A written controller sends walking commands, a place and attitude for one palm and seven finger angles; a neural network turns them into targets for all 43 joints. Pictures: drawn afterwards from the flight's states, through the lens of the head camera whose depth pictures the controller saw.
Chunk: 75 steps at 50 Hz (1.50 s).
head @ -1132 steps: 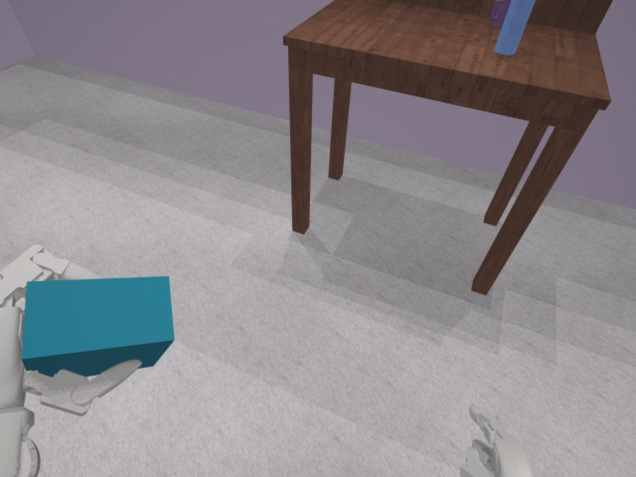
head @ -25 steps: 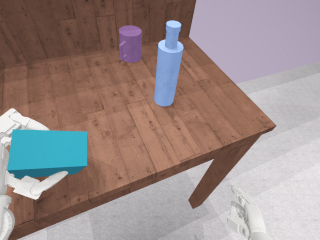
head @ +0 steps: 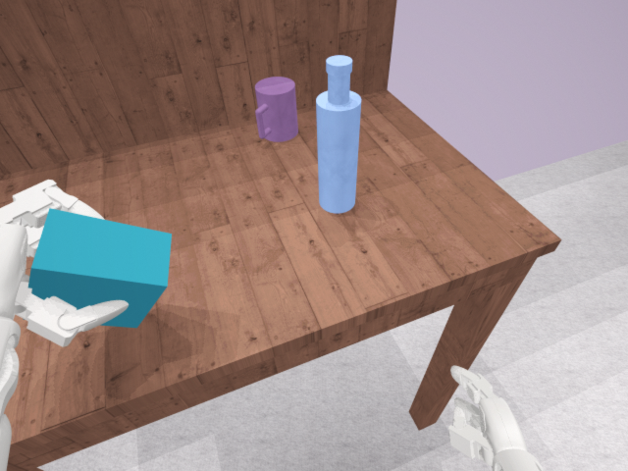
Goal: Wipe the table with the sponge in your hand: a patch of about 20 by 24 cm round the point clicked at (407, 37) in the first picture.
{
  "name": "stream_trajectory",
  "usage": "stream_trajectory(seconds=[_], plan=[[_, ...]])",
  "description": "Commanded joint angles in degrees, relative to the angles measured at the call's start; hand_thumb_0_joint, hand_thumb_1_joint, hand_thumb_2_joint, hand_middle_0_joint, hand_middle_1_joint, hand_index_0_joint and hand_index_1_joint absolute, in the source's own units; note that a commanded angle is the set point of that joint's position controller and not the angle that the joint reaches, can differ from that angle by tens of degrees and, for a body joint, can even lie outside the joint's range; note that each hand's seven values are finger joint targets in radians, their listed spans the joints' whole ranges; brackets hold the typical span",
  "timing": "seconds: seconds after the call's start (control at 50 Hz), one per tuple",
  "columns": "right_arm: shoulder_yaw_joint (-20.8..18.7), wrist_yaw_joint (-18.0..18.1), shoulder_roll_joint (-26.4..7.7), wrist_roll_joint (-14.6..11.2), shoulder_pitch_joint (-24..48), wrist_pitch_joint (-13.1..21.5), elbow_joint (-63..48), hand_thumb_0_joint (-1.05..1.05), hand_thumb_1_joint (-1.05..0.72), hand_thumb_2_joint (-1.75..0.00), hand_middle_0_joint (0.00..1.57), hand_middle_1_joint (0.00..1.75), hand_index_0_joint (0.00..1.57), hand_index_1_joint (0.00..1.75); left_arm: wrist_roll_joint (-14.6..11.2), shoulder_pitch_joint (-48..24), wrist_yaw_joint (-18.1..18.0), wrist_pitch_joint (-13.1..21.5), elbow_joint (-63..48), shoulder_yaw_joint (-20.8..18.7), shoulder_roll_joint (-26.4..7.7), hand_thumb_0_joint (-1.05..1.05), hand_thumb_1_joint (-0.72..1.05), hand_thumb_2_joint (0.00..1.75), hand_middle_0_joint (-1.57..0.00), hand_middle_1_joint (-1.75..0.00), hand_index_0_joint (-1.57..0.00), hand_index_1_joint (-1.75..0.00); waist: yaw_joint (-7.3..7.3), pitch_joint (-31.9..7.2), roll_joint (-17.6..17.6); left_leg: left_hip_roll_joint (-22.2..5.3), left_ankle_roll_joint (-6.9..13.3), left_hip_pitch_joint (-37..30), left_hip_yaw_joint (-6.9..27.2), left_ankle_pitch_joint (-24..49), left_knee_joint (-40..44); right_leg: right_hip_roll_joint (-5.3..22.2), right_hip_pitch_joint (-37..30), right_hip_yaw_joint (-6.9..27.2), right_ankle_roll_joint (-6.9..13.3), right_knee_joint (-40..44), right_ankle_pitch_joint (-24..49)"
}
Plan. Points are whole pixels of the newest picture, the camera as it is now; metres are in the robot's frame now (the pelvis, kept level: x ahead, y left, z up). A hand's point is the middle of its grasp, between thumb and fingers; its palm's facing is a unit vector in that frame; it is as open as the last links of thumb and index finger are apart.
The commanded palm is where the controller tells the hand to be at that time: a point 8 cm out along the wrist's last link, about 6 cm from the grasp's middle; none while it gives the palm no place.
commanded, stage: turn the palm down, sponge in hand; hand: left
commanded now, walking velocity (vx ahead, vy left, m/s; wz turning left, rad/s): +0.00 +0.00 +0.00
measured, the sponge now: (116, 278) +0.25 +0.24 +0.17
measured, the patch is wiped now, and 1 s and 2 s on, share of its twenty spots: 0.00 0.00 0.00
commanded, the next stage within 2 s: move the sponge above the wiping area in 1.96 s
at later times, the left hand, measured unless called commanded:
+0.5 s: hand (143, 284) +0.23 +0.20 +0.19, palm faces +0.24 -0.54 -0.81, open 10.4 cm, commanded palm +0.17 +0.25 +0.24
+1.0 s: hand (112, 251) +0.25 +0.22 +0.22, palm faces +0.30 -0.32 -0.90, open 10.3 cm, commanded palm +0.19 +0.25 +0.29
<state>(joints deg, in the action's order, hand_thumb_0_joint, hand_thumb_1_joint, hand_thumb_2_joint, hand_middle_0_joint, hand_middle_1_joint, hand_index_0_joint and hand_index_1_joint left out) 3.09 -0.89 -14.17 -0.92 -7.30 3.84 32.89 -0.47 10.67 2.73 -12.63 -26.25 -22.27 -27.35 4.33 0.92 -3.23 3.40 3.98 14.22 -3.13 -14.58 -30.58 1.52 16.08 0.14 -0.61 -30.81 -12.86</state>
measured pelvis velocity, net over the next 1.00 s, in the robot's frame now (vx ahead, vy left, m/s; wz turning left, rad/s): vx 0.01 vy -0.04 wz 0.00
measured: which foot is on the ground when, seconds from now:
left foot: down 0.00-1.00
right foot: down 0.00-1.00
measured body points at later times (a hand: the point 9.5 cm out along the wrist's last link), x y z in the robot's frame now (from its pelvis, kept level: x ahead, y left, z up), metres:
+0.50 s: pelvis -0.02 -0.08 -0.01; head -0.03 -0.13 +0.43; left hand +0.21 +0.22 +0.23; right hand +0.21 -0.29 -0.09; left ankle +0.02 +0.07 -0.73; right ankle +0.04 -0.14 -0.73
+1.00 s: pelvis +0.01 -0.04 +0.00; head -0.01 -0.08 +0.44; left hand +0.22 +0.24 +0.27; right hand +0.26 -0.23 -0.07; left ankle +0.02 +0.07 -0.73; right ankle +0.04 -0.14 -0.73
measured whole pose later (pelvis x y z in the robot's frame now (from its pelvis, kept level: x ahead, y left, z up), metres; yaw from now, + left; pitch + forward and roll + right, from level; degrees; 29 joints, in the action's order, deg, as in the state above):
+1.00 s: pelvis +0.01 -0.04 +0.00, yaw +0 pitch -3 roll +0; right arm 3.7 7.4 -14.6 -2.8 -3.8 2.6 33.4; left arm 24.4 4.8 5.5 -21.9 -30.3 -9.4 -40.0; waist 7.7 0.3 -5.3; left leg 1.3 0.8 13.2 -0.5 -17.2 -33.7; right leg -1.1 15.3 -1.0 2.0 -34.4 -15.8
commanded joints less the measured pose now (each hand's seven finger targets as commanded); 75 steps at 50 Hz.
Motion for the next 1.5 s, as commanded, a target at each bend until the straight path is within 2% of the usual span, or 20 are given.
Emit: stream_trajectory(seconds=[0.0,0.04,0.1,0.14,0.16,0.3,0.4,0.44,0.46,0.54,0.58,0.66,0.72,0.82,0.94,1.08,1.18,1.3,1.34,1.48], plan=[[-2.98,1.6,-7.61,-0.08,9.45,1.59,-11.31,0.0,-0.9,-0.9,0.2,0.3,0.2,0.3,1.21,0.43,-0.08,4.69,-15.56,-7.63,-14.25,0.0,0.1,1.3,-1.2,-1.6,-1.2,-1.6,0.8,-8.97,8.38,-5.84,-4.89,-2.1,8.32,6.11,6.89,-3.1,0.69,-5.76,1.89,0.27,3.68],[-2.85,3.25,-7.57,-0.76,12.13,1.42,-10.82,0.0,-0.9,-0.9,0.2,0.3,0.2,0.3,-0.09,-7.11,-3.57,8.07,-17.57,-14.83,-20.92,0.0,0.1,1.3,-1.2,-1.6,-1.2,-1.6,0.94,-10.4,5.14,-5.02,-3.87,-1.01,8.35,-7.35,7.71,-3.34,2.21,-4.0,1.55,-0.24,-3.63],[-2.72,4.71,-5.54,0.33,9.99,2.17,-7.5,0.0,-0.9,-0.9,0.2,0.3,0.2,0.3,1.69,-13.36,-8.94,12.43,-13.3,-10.6,-16.62,0.0,0.1,1.3,-1.2,-1.6,-1.2,-1.6,1.04,-7.7,-6.72,-4.14,-4.86,0.33,7.6,-9.74,7.19,-2.54,3.54,-3.59,2.29,-0.12,-5.44],[-2.76,5.39,-6.04,0.09,9.8,1.86,-6.56,0.0,-0.9,-0.9,0.2,0.3,0.2,0.3,5.25,-17.85,-11.08,10.76,-10.7,-11.19,-21.52,0.0,0.1,1.3,-1.2,-1.6,-1.2,-1.6,0.3,-9.07,-11.77,-3.29,-4.2,1.0,6.66,-13.51,6.2,-2.1,3.64,-2.16,2.64,0.63,-6.97],[-2.29,5.84,-5.24,0.43,9.81,1.68,-6.59,0.0,-0.9,-0.9,0.2,0.3,0.2,0.3,6.64,-18.72,-10.95,9.04,-8.18,-7.55,-18.87,0.0,0.1,1.3,-1.2,-1.6,-1.2,-1.6,0.11,-8.69,-10.54,-3.09,-3.91,1.92,6.34,-12.08,6.08,-1.51,2.21,-2.1,2.85,1.73,-6.72],[-1.19,9.7,-7.03,-2.05,13.08,0.22,-7.45,0.0,-0.9,-0.9,0.2,0.3,0.2,0.3,10.92,-25.98,2.06,-4.58,2.7,3.64,-22.67,0.0,0.1,1.3,-1.2,-1.6,-1.2,-1.6,-1.87,-4.95,0.61,-2.31,-2.73,2.87,2.98,-8.31,0.47,1.79,1.06,5.39,1.19,9.63,-19.79],[-2.26,9.47,-6.16,-1.35,12.89,1.75,-8.12,0.0,-0.9,-0.9,0.2,0.3,0.2,0.3,12.17,-24.91,3.76,2.26,-0.7,-4.94,-29.73,0.0,0.1,1.3,-1.2,-1.6,-1.2,-1.6,1.38,-9.31,6.08,-3.51,-3.94,4.67,4.2,-1.94,-5.5,4.98,-1.35,11.78,0.74,10.05,-24.19],[-2.68,8.77,-5.69,-1.33,12.94,2.34,-8.42,0.0,-0.9,-0.9,0.2,0.3,0.2,0.3,12.15,-20.08,1.25,4.6,-2.91,-12.22,-35.01,0.0,0.1,1.3,-1.2,-1.6,-1.2,-1.6,3.86,-11.13,2.22,-3.56,-4.76,6.44,4.49,-1.35,-6.84,6.1,-3.34,14.47,1.28,9.44,-23.48],[-2.8,8.35,-5.16,-0.87,12.51,1.82,-8.87,0.0,-0.9,-0.9,0.2,0.3,0.2,0.3,11.85,-19.45,0.04,5.0,-4.8,-11.37,-32.59,0.0,0.1,1.3,-1.2,-1.6,-1.2,-1.6,4.17,-12.83,1.67,-3.78,-5.08,8.17,5.15,-0.59,-7.93,7.66,-5.27,15.32,1.02,8.13,-20.29],[-4.08,6.72,-6.49,-1.39,11.15,-0.08,-8.24,0.0,-0.9,-0.9,0.2,0.3,0.2,0.3,12.09,-11.24,-5.72,0.74,-3.66,-14.18,-32.93,0.0,0.1,1.3,-1.2,-1.6,-1.2,-1.6,4.37,-11.56,-2.81,-3.74,-5.62,9.44,5.36,0.0,-9.25,8.72,-5.72,19.51,1.24,7.11,-11.44],[-4.69,6.63,-8.07,-1.17,9.97,-1.97,-8.19,0.0,-0.9,-0.9,0.2,0.3,0.2,0.3,12.73,-10.88,-6.74,-3.67,-2.03,-10.6,-30.79,0.0,0.1,1.3,-1.2,-1.6,-1.2,-1.6,3.08,-9.67,1.27,-4.65,-5.47,9.92,5.96,-0.52,-9.59,9.53,-5.03,20.15,0.24,6.79,-7.87],[-4.45,7.73,-9.95,-2.04,11.6,-3.31,-8.8,0.0,-0.9,-0.9,0.2,0.3,0.2,0.3,16.16,-14.08,-4.31,-10.57,1.68,-5.04,-30.69,0.0,0.1,1.3,-1.2,-1.6,-1.2,-1.6,1.55,-7.08,7.58,-4.82,-4.09,9.12,5.99,-0.7,-8.53,8.33,-3.04,17.97,-1.0,6.7,-8.03],[-3.18,8.88,-8.98,-2.6,12.71,-2.09,-10.07,0.0,-0.9,-0.9,0.2,0.3,0.2,0.3,19.08,-17.14,0.25,-10.51,-1.08,-3.7,-32.33,0.0,0.1,1.3,-1.2,-1.6,-1.2,-1.6,1.39,-9.04,9.63,-4.27,-2.79,6.89,5.17,1.59,-6.84,6.18,-3.44,13.7,-1.2,5.18,-6.22],[-2.13,9.75,-6.47,-2.25,12.98,1.35,-11.66,0.0,-0.9,-0.9,0.2,0.3,0.2,0.3,23.0,-17.66,3.26,-5.25,-12.72,-1.37,-30.5,0.0,0.1,1.3,-1.2,-1.6,-1.2,-1.6,2.67,-15.36,1.45,-3.99,-1.89,-2.02,4.9,10.33,-3.23,2.93,-4.73,7.04,0.86,2.13,4.51],[-1.05,8.32,-5.95,-1.65,16.66,2.55,-8.65,0.0,-0.9,-0.9,0.2,0.3,0.2,0.3,29.37,-23.01,-2.6,-10.02,-12.54,-7.54,-34.61,0.0,0.1,1.3,-1.2,-1.6,-1.2,-1.6,5.83,-13.7,-8.29,-4.47,-3.77,-3.07,6.95,13.2,3.3,0.36,-6.65,3.57,3.8,2.03,6.23],[0.24,7.12,-6.16,-2.67,17.71,-1.34,-7.27,0.0,-0.9,-0.9,0.2,0.3,0.2,0.3,33.69,-28.06,0.98,-19.81,-3.51,4.03,-26.24,0.0,0.1,1.3,-1.2,-1.6,-1.2,-1.6,3.82,-10.85,0.6,-5.46,-3.92,-2.86,6.99,10.44,8.25,-0.45,-6.8,-0.53,2.84,5.14,5.48],[0.89,7.27,-4.73,-4.02,20.94,-0.32,-9.53,0.0,-0.9,-0.9,0.2,0.3,0.2,0.3,36.14,-31.25,5.01,-21.34,-8.32,14.07,-19.34,0.0,0.1,1.3,-1.2,-1.6,-1.2,-1.6,3.45,-10.78,-3.91,-5.33,-3.66,-4.45,9.24,4.04,11.21,-0.78,-6.14,-1.35,3.06,4.92,3.62],[0.65,7.49,-5.52,-1.66,23.61,0.07,-8.95,0.0,-0.9,-0.9,0.2,0.3,0.2,0.3,44.13,-39.22,2.79,-20.72,-19.62,7.74,-29.59,0.0,0.1,1.3,-1.2,-1.6,-1.2,-1.6,6.02,-19.69,-10.0,-5.1,-3.02,-5.5,11.16,7.84,12.32,-2.15,-13.87,1.31,4.64,1.71,5.95],[1.14,7.41,-5.33,-1.73,26.5,0.11,-8.37,0.0,-0.9,-0.9,0.2,0.3,0.2,0.3,46.06,-41.87,1.33,-21.78,-18.77,3.19,-34.35,0.0,0.1,1.3,-1.2,-1.6,-1.2,-1.6,6.92,-18.67,-9.49,-4.92,-2.97,-4.09,11.79,7.37,12.78,-3.47,-15.18,4.27,5.52,1.5,5.13],[0.82,6.25,-5.62,-3.17,21.28,-2.55,-6.12,0.0,-0.9,-0.9,0.2,0.3,0.2,0.3,43.84,-34.36,2.87,-23.45,-1.17,8.94,-25.0,0.0,0.1,1.3,-1.2,-1.6,-1.2,-1.6,5.18,-9.61,2.01,-4.33,-3.86,-4.04,7.74,9.1,10.77,-1.29,-7.85,2.03,4.54,8.07,3.08]])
